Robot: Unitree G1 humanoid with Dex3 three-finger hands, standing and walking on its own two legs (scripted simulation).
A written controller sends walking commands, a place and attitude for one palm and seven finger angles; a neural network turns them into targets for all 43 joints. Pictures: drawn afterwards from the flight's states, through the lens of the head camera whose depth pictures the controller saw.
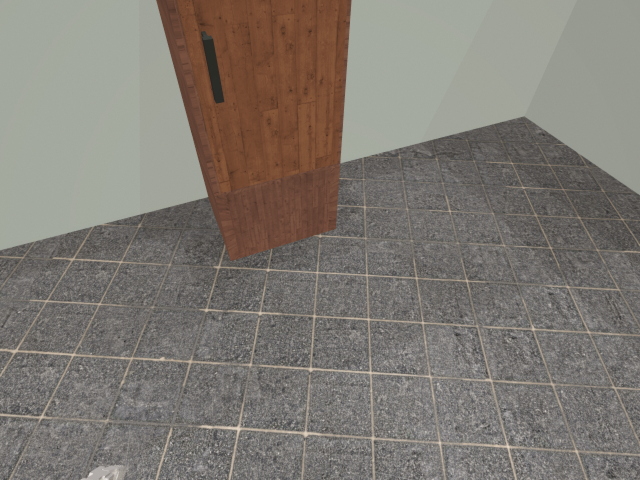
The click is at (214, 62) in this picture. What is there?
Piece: cupboard door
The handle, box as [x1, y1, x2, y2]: [201, 31, 223, 103]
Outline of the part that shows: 202,31 202,40 214,99 216,103 223,101 213,41 211,36 208,36 204,31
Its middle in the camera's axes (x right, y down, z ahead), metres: -0.28 -0.43 +0.97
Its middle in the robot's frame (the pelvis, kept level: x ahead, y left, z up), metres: +1.01 +0.33 +0.04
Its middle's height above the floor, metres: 0.81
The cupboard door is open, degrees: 0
